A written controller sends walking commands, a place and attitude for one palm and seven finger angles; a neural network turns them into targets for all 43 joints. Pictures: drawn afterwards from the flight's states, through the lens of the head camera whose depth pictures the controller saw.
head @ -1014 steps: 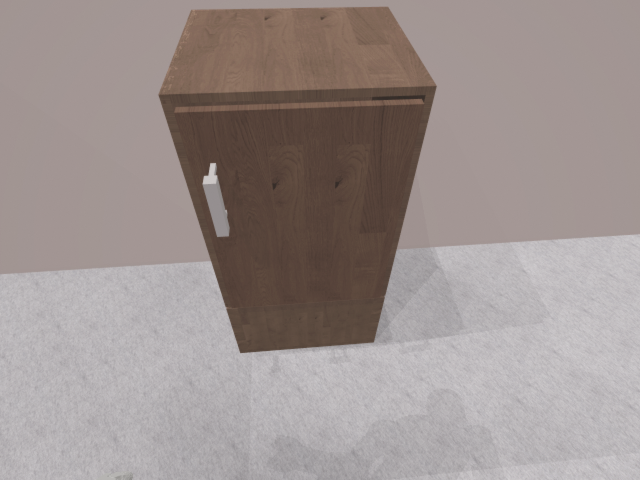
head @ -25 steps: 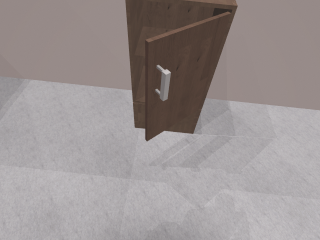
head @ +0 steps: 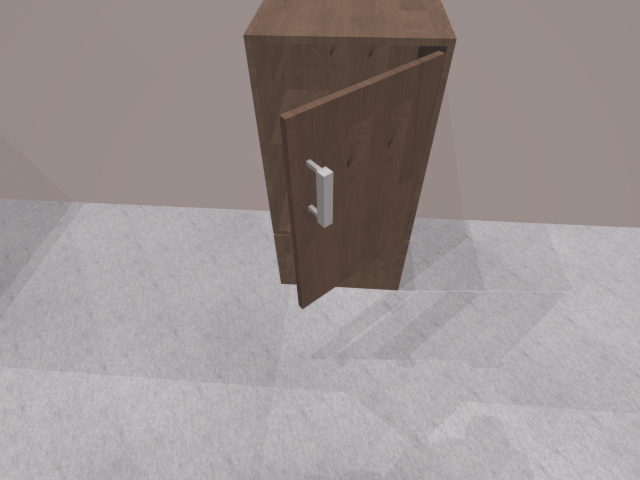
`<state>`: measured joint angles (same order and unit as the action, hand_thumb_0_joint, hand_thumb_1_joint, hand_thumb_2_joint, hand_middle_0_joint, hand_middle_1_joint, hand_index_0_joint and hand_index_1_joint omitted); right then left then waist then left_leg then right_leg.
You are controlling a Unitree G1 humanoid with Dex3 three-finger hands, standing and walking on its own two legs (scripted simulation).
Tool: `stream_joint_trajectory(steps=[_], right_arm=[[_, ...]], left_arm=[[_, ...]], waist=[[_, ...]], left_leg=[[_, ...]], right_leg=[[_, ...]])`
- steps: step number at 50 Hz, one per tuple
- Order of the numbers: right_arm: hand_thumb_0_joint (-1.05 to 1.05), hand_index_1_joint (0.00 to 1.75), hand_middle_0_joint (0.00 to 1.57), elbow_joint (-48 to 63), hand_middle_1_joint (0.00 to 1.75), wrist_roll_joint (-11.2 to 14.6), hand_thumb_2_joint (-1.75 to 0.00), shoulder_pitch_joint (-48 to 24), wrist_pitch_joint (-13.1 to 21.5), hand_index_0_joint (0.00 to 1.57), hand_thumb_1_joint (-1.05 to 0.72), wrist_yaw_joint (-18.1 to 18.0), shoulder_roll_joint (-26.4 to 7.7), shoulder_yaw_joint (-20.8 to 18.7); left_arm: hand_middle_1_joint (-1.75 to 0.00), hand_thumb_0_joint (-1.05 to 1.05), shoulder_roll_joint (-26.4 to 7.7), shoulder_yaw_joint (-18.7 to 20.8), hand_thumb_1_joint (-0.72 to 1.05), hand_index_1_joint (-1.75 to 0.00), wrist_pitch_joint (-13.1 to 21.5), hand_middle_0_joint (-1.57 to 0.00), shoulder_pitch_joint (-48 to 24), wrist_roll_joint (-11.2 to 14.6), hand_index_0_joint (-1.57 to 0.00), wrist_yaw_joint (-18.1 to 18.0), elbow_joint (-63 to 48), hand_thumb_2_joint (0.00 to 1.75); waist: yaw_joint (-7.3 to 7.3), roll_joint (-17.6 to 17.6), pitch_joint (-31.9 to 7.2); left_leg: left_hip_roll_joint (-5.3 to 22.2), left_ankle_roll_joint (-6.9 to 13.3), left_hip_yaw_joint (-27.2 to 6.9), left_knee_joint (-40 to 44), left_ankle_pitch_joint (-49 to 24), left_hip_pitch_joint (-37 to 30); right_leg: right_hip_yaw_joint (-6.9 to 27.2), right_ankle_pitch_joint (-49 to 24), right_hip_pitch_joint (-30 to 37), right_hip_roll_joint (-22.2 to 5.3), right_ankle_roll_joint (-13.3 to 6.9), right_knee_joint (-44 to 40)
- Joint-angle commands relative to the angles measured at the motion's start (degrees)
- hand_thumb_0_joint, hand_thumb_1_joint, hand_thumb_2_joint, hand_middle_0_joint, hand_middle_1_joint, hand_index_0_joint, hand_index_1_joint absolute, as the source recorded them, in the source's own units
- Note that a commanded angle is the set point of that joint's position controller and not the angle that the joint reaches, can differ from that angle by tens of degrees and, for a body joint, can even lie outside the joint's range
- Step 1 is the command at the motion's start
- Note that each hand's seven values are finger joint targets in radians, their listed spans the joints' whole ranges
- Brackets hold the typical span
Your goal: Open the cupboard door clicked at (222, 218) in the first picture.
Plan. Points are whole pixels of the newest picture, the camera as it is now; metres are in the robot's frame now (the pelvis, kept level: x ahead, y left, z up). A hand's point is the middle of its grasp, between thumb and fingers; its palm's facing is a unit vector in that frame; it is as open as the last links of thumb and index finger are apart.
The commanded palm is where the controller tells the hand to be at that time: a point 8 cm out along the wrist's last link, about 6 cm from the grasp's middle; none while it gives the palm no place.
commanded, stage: let the arm hang, fingers relaxed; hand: left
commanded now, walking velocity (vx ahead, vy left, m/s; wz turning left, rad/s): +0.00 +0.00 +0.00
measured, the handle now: (318, 193) +0.64 +0.05 -0.03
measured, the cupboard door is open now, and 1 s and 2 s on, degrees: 43 43 43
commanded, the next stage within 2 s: look to check the result in 0.22 s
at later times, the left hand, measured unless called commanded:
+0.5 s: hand out of the picture +0.04 +0.20 -0.17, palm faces +0.04 -0.97 -0.25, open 7.4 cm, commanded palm none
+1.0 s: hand out of the picture +0.07 +0.20 -0.17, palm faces +0.03 -0.97 -0.25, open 7.4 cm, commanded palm none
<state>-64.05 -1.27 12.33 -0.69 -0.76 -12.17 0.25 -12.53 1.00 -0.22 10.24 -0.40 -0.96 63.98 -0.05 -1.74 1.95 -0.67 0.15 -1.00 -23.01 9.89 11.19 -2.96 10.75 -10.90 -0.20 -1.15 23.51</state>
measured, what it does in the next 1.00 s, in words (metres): stands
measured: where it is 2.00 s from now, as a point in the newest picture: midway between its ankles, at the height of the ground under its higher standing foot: outside the picture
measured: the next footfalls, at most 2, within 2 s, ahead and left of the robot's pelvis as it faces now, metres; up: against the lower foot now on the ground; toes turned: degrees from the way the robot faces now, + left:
left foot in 1.92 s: +0.11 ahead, +0.10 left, +0.00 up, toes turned -28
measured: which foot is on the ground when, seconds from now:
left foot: down 0.00-1.00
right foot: down 0.00-1.00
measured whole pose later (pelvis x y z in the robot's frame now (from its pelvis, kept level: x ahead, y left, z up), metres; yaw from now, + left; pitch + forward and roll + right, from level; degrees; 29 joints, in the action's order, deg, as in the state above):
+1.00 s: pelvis +0.03 +0.00 +0.00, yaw +0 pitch -1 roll +0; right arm -64.8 -1.0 10.0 -0.1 -1.4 -13.3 0.2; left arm -12.7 1.1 0.4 10.2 -0.3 -1.0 65.1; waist 0.3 -0.6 2.7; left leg -0.4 -0.1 -1.1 -19.7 10.9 7.6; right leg -3.0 11.5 -7.1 0.2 -1.2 19.8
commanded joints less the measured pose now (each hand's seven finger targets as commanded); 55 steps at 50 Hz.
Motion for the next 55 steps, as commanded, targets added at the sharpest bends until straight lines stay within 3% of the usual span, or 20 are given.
stream_joint_trajectory(steps=[1,11,18,24,31,48,49,51,55], right_arm=[[0.00,0.30,0.20,1.4,0.30,-0.1,-0.90,1.7,1.1,0.20,-0.90,-0.6,-7.0,-1.5],[0.00,0.30,0.20,1.3,0.30,0.0,-0.90,1.6,1.5,0.20,-0.90,-1.0,-6.7,-1.5],[0.00,0.30,0.20,0.8,0.30,0.1,-0.90,1.6,1.4,0.20,-0.90,-1.2,-6.5,-1.6],[0.00,0.30,0.20,0.9,0.30,0.2,-0.90,1.4,1.5,0.20,-0.90,-1.2,-7.1,-1.7],[0.00,0.30,0.20,1.1,0.30,0.2,-0.90,0.2,1.4,0.20,-0.90,-1.2,-7.9,-1.7],[0.00,0.30,0.20,1.2,0.30,0.2,-0.90,-1.2,1.8,0.20,-0.90,-1.1,-8.7,-1.5],[0.00,0.30,0.20,1.1,0.30,0.1,-0.90,-1.1,1.7,0.20,-0.90,-1.3,-8.7,-1.6],[0.00,0.30,0.20,0.9,0.30,0.1,-0.90,1.1,1.1,0.20,-0.90,-1.5,-5.5,-1.2],[0.00,0.30,0.20,2.4,0.30,0.0,-0.90,2.1,0.3,0.20,-0.90,-2.2,-7.0,-2.5]], left_arm=[[-0.30,0.00,-8.6,1.5,0.90,-0.30,1.0,-0.20,1.8,-0.3,-0.20,-0.4,-1.7,0.90],[-0.30,0.00,-7.8,1.7,0.90,-0.30,1.4,-0.20,2.2,-0.2,-0.20,-0.5,-1.6,0.90],[-0.30,0.00,-7.3,1.5,0.90,-0.30,1.4,-0.20,2.4,-0.1,-0.20,-0.5,-1.0,0.90],[-0.30,0.00,-7.8,1.5,0.90,-0.30,1.5,-0.20,2.5,-0.1,-0.20,-0.5,-0.6,0.90],[-0.30,0.00,-8.3,1.5,0.90,-0.30,1.6,-0.20,2.7,-0.2,-0.20,-0.5,-0.7,0.90],[-0.30,0.00,-9.2,1.4,0.90,-0.30,1.8,-0.20,1.4,-0.1,-0.20,-0.4,-0.9,0.90],[-0.30,0.00,-9.1,1.5,0.90,-0.30,1.7,-0.20,1.4,-0.1,-0.20,-0.4,-1.0,0.90],[-0.30,0.00,-6.3,1.3,0.90,-0.30,0.8,-0.20,2.5,-0.1,-0.20,-0.6,-1.2,0.90],[-0.30,0.00,-7.5,2.8,0.90,-0.30,-0.6,-0.20,2.2,-0.4,-0.20,-0.2,-3.2,0.90]], waist=[[0.28,1.9,2.1],[0.26,1.2,-0.8],[0.00,0.5,0.1],[-0.10,2.1,-1.1],[0.06,2.7,0.0],[0.16,1.7,-0.9],[0.05,1.9,-0.9],[-0.19,2.0,-1.2],[-0.37,1.7,-0.3]], left_leg=[[5.2,1.4,-4.5,4.9,-0.1,1.9],[5.4,1.1,-4.3,4.3,-4.5,-0.3],[5.6,1.1,-4.2,4.7,-5.0,-0.8],[5.9,1.3,-4.5,4.7,-6.2,-2.1],[5.9,1.4,-4.2,4.8,-6.3,-2.8],[6.1,1.2,-4.4,5.6,-8.2,-3.4],[6.3,1.1,-3.9,5.4,-8.3,-4.0],[6.6,0.6,-2.2,3.3,-8.4,-4.3],[7.8,0.7,-0.1,0.3,-6.1,-3.3]], right_leg=[[6.7,5.9,-0.9,-6.0,-1.7,-6.9],[6.2,0.3,2.0,-6.1,-1.8,-6.6],[6.1,-1.1,2.0,-6.2,-1.8,-6.8],[5.8,-2.8,2.8,-6.1,-1.7,-6.5],[5.9,-3.4,2.1,-6.3,-1.6,-7.1],[5.8,-6.2,4.1,-6.5,-1.5,-7.2],[6.4,-7.3,3.6,-6.4,-1.6,-7.2],[7.0,-9.5,2.2,-6.2,-1.4,-5.5],[8.8,-12.1,-0.9,-5.6,-2.0,-1.2]])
